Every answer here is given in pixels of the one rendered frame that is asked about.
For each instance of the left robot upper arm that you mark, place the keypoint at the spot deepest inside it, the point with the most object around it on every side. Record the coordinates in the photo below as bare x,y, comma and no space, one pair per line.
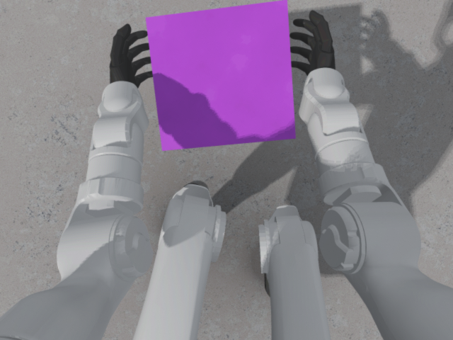
99,260

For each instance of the right robot forearm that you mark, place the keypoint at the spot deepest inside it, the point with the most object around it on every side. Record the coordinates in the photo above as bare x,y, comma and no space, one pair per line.
348,173

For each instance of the right robot foot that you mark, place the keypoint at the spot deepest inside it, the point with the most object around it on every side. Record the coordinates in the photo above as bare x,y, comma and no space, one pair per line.
267,285

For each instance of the left robot hand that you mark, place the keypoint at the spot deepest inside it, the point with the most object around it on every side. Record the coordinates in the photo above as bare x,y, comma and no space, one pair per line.
121,66

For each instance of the carton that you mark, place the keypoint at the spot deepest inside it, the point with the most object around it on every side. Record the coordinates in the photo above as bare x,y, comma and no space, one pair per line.
222,76

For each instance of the right robot hand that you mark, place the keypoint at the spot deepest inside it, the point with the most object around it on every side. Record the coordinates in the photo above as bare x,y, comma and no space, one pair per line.
322,53

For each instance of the right robot upper arm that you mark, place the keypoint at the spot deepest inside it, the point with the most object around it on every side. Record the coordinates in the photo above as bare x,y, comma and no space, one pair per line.
377,246

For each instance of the robot left shin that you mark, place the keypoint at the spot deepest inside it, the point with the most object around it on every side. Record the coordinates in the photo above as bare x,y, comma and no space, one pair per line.
176,204

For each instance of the left robot forearm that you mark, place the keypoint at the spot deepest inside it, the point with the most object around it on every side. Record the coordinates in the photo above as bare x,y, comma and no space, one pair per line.
113,180

